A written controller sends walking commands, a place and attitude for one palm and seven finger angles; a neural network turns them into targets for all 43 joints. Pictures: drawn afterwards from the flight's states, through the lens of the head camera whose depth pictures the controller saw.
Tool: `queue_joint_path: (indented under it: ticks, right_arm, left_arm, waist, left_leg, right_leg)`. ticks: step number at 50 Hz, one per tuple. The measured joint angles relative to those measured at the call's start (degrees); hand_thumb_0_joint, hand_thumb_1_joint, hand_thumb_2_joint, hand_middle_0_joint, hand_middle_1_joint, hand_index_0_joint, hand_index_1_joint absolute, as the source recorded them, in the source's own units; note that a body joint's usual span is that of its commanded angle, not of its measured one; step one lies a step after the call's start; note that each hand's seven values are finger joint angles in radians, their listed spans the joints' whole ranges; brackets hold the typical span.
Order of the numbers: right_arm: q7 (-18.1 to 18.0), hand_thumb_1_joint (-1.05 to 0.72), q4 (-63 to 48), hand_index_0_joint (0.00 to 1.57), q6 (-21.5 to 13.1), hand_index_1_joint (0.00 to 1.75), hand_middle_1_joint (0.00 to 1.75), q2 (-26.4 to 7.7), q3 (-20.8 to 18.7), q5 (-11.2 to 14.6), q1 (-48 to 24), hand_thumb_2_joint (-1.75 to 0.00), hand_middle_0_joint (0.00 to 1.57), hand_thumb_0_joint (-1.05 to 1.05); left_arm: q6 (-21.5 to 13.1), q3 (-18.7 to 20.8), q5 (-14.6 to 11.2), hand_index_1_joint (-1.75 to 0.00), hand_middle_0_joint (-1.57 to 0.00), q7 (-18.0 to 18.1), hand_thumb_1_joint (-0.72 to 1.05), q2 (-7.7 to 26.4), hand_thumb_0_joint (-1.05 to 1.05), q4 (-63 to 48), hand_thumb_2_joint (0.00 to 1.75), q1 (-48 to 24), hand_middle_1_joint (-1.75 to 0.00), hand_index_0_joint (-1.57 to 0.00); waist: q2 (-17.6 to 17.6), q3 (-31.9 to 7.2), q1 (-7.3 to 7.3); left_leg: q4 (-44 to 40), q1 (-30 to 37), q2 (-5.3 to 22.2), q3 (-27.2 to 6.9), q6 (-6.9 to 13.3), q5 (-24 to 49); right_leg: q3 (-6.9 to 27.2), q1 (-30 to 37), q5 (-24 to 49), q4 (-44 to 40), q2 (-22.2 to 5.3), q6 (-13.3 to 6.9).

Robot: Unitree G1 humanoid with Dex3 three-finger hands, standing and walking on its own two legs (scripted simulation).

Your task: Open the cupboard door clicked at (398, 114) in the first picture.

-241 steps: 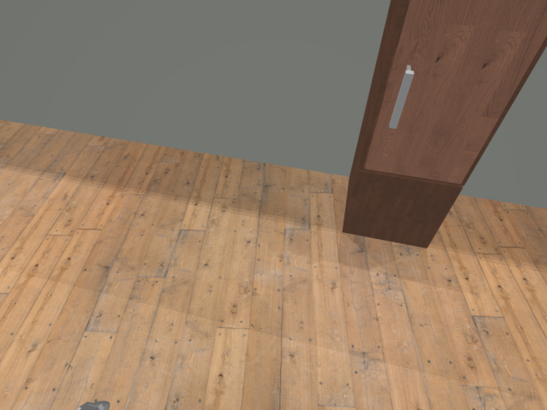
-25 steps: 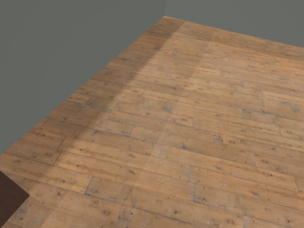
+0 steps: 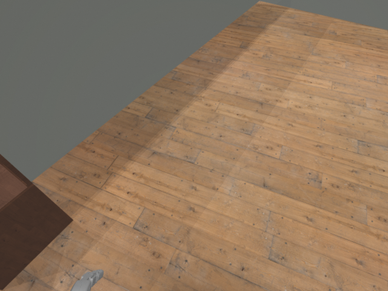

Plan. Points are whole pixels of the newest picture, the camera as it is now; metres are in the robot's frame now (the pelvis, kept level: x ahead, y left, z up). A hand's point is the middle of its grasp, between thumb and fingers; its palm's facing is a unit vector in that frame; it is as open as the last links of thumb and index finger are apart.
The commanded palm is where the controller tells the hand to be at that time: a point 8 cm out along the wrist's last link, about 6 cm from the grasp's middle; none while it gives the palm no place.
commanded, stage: turn to face it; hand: left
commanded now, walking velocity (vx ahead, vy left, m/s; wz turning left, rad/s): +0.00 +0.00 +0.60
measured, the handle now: out of the picture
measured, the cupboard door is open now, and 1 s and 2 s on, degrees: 0 0 0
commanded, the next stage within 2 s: take the last steps up to it in 1.44 s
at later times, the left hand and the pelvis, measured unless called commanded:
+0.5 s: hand out of the picture -0.05 +0.23 -0.18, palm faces +0.36 -0.90 -0.26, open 7.4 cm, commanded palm none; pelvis +0.01 +0.01 -0.01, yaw +20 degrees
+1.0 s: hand out of the picture +0.02 +0.21 -0.13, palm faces +0.58 -0.76 -0.29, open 7.4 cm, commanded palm none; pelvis +0.05 -0.01 +0.00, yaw +38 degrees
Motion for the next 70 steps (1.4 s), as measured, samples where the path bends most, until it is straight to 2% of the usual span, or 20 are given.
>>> queue_joint_path:
  ticks: [2,4,7,10,17,20,22,25,29,36,41,43,46,50,55,60,63,64,66,70]
  right_arm:
    - [0.07,-0.91,-0.16,0.20,0.55,0.30,0.30,-0.78,-0.68,0.15,-0.08,-0.90,0.20,0.01]
    - [0.18,-0.91,-0.14,0.20,1.13,0.30,0.30,-1.47,-1.08,-0.17,-0.24,-0.90,0.20,0.01]
    - [0.77,-0.91,-0.65,0.20,1.28,0.30,0.30,-2.16,-1.20,-0.21,-0.84,-0.90,0.20,0.01]
    - [1.08,-0.91,-1.05,0.19,1.34,0.30,0.30,-2.45,-1.04,-0.10,-1.63,-0.90,0.20,0.01]
    - [1.34,-0.91,-1.06,0.19,1.99,0.30,0.30,-2.56,0.04,0.20,-5.65,-0.90,0.19,0.01]
    - [1.36,-0.91,-1.91,0.19,1.35,0.30,0.30,-2.30,0.71,0.42,-7.52,-0.90,0.19,0.01]
    - [1.47,-0.91,-3.10,0.19,0.33,0.30,0.30,-2.42,1.11,0.34,-8.18,-0.90,0.19,0.01]
    - [1.08,-0.91,-4.06,0.19,-1.49,0.30,0.30,-1.46,1.52,0.60,-9.32,-0.90,0.20,0.01]
    - [0.01,-0.91,-4.45,0.20,-2.01,0.30,0.30,-0.90,1.97,0.42,-8.57,-0.90,0.20,0.01]
    - [0.20,-0.91,-3.43,0.20,-1.28,0.30,0.30,-0.53,2.11,0.11,-6.67,-0.90,0.20,0.01]
    - [0.34,-0.90,-2.74,0.20,-0.47,0.30,0.30,-0.74,1.44,0.13,-5.14,-0.90,0.20,0.01]
    - [0.41,-0.90,-2.59,0.20,-0.24,0.30,0.30,-1.30,0.86,0.50,-4.53,-0.90,0.20,0.01]
    - [0.36,-0.91,-2.07,0.20,0.80,0.30,0.30,-2.17,-0.08,0.41,-3.81,-0.90,0.20,0.01]
    - [1.10,-0.91,-1.31,0.20,1.41,0.30,0.30,-2.90,-0.32,0.13,-3.65,-0.90,0.20,0.01]
    - [1.45,-0.91,-0.73,0.19,1.95,0.30,0.30,-2.58,0.11,0.22,-4.17,-0.90,0.20,0.01]
    - [1.38,-0.91,-0.68,0.19,1.57,0.30,0.30,-1.65,1.07,0.57,-5.87,-0.90,0.20,0.01]
    - [1.32,-0.91,-1.47,0.19,0.33,0.30,0.30,-1.20,1.73,0.58,-6.48,-0.90,0.20,0.01]
    - [1.26,-0.91,-1.62,0.19,-0.33,0.30,0.30,-0.88,1.81,0.41,-6.82,-0.90,0.20,0.01]
    - [0.97,-0.91,-1.88,0.19,-1.24,0.30,0.30,-0.02,2.36,0.42,-7.43,-0.90,0.20,0.01]
    - [-0.37,-0.91,-1.68,0.20,-2.05,0.30,0.30,1.20,3.20,0.34,-7.09,-0.90,0.20,0.01]
  left_arm:
    - [-0.57,-0.50,0.47,-0.30,-0.20,0.19,0.91,-0.58,0.00,-0.68,0.90,0.19,-0.29,-0.20]
    - [-0.51,-1.12,0.58,-0.30,-0.20,0.22,0.91,-1.28,0.00,-0.91,0.89,0.91,-0.29,-0.20]
    - [-0.55,-1.58,0.71,-0.30,-0.20,0.26,0.91,-1.84,0.00,-0.71,0.89,2.11,-0.29,-0.20]
    - [-0.85,-2.00,0.80,-0.30,-0.20,0.15,0.91,-2.17,0.00,-0.46,0.89,2.81,-0.29,-0.20]
    - [-0.92,-2.35,1.22,-0.30,-0.20,-0.27,0.91,-1.89,0.00,0.22,0.89,5.20,-0.30,-0.20]
    - [-0.49,-1.79,1.27,-0.30,-0.21,-0.34,0.91,-0.57,0.00,1.00,0.89,6.43,-0.30,-0.20]
    - [-0.15,-1.19,0.92,-0.30,-0.21,-0.47,0.91,0.63,0.00,1.43,0.89,7.71,-0.30,-0.20]
    - [1.68,-0.15,0.53,-0.30,-0.20,-0.34,0.91,3.11,0.00,2.64,0.89,7.39,-0.29,-0.20]
    - [2.41,0.62,0.39,-0.30,-0.20,-0.35,0.91,4.14,0.01,2.98,0.89,5.87,-0.29,-0.20]
    - [1.68,0.23,0.29,-0.30,-0.20,-0.76,0.91,3.29,0.00,-0.24,0.90,2.17,-0.29,-0.19]
    - [0.32,-0.77,-0.02,-0.30,-0.20,-0.80,0.91,1.66,0.00,-2.50,0.90,0.42,-0.29,-0.20]
    - [-0.92,-1.29,0.36,-0.30,-0.20,-0.67,0.91,0.82,0.00,-3.16,0.90,0.40,-0.29,-0.20]
    - [-1.32,-2.33,0.66,-0.30,-0.20,-0.46,0.91,-0.81,0.00,-3.58,0.89,0.91,-0.29,-0.20]
    - [-1.14,-2.83,0.85,-0.30,-0.20,-0.11,0.91,-2.05,0.00,-2.92,0.89,2.53,-0.29,-0.20]
    - [-0.96,-2.90,1.10,-0.30,-0.21,-0.08,0.91,-1.99,0.00,-1.38,0.89,4.33,-0.30,-0.20]
    - [-0.63,-2.11,1.38,-0.30,-0.21,-0.21,0.91,-0.43,0.00,0.54,0.89,6.10,-0.30,-0.20]
    - [-0.19,-1.32,1.06,-0.30,-0.21,-0.23,0.91,1.02,0.00,1.89,0.89,7.65,-0.30,-0.20]
    - [0.17,-0.93,0.77,-0.30,-0.21,-0.29,0.91,1.68,0.00,2.40,0.89,8.00,-0.30,-0.20]
    - [1.49,-0.53,0.60,-0.30,-0.20,0.05,0.91,2.79,0.00,3.63,0.89,8.08,-0.29,-0.20]
    - [2.48,-0.16,0.44,-0.30,-0.20,-0.05,0.91,3.32,0.00,5.65,0.89,7.13,-0.29,-0.20]
  waist:
    - [0.84,-0.19,0.42]
    - [1.16,-0.28,0.43]
    - [0.68,0.05,0.24]
    - [-0.05,0.92,0.22]
    - [-1.86,3.30,2.31]
    - [-2.99,4.04,3.43]
    - [-3.57,3.84,3.86]
    - [-5.62,4.52,4.32]
    - [-4.73,4.19,4.14]
    - [-2.68,3.28,3.04]
    - [-0.83,2.52,1.81]
    - [0.20,2.23,1.70]
    - [1.05,2.07,1.21]
    - [0.86,2.00,1.11]
    - [-0.40,2.56,1.54]
    - [-2.16,3.45,3.23]
    - [-3.04,3.24,3.89]
    - [-3.83,3.23,4.00]
    - [-5.09,3.64,4.68]
    - [-4.73,3.31,4.51]
  left_leg:
    - [7.38,-2.99,-0.09,0.43,-1.34,-8.24]
    - [19.14,-6.33,0.20,2.82,-2.25,-14.07]
    - [32.46,-9.25,2.36,6.21,-3.65,-13.09]
    - [36.13,-9.07,4.75,7.67,-4.98,-12.10]
    - [23.89,-2.57,7.20,10.21,-5.43,-15.12]
    - [14.66,1.66,6.86,12.24,-4.45,-14.55]
    - [5.54,5.76,6.34,13.51,-2.69,-9.36]
    - [7.25,4.78,4.88,12.79,0.49,-11.82]
    - [3.83,6.66,4.51,10.20,0.67,-9.97]
    - [-0.06,8.41,3.18,5.41,0.35,-7.66]
    - [2.96,7.21,2.37,1.80,-1.22,-9.16]
    - [8.36,5.08,1.99,0.99,-2.07,-12.44]
    - [26.28,-0.82,1.29,3.10,-2.70,-20.18]
    - [38.54,-4.94,3.44,6.62,-4.19,-16.00]
    - [32.59,-3.84,5.91,8.62,-5.13,-15.29]
    - [19.36,0.65,6.67,11.22,-4.35,-16.34]
    - [7.05,5.76,6.44,13.03,-3.22,-9.68]
    - [6.04,6.01,5.86,13.32,-1.48,-8.69]
    - [7.48,5.84,5.22,13.65,1.15,-10.40]
    - [3.04,8.21,4.84,12.33,2.03,-8.83]
  right_leg:
    - [-0.99,1.12,1.36,-2.40,-0.07,-2.65]
    - [-2.59,2.16,2.13,-2.37,-0.95,-3.68]
    - [-4.57,4.39,2.83,-4.17,-2.50,-3.83]
    - [-6.89,5.72,2.58,-4.78,-3.95,-3.76]
    - [-11.88,5.91,0.54,-2.84,-7.04,-2.69]
    - [-13.90,5.16,-1.19,-0.30,-8.43,-1.61]
    - [-14.93,3.34,-3.31,4.32,-9.64,-0.59]
    - [-8.39,-3.93,-10.69,21.35,-8.82,1.32]
    - [-3.99,-10.07,-7.93,31.63,-6.16,2.52]
    - [-0.96,-10.44,-4.55,21.79,-4.34,3.03]
    - [-1.38,-4.05,0.28,5.90,-1.91,2.38]
    - [-2.63,-1.81,4.40,1.29,-1.69,0.08]
    - [-5.40,-0.52,2.06,2.32,-3.15,-3.66]
    - [-8.07,2.65,2.80,-1.08,-4.81,-3.87]
    - [-11.43,4.66,3.15,-3.02,-6.53,-3.45]
    - [-14.10,4.42,2.00,-1.36,-8.11,-2.29]
    - [-15.48,3.22,-0.09,2.42,-9.17,-0.89]
    - [-14.67,1.79,-1.06,5.50,-9.96,-0.42]
    - [-9.58,-2.02,-8.65,14.60,-9.26,0.46]
    - [-3.94,-7.60,-7.45,27.67,-6.48,1.22]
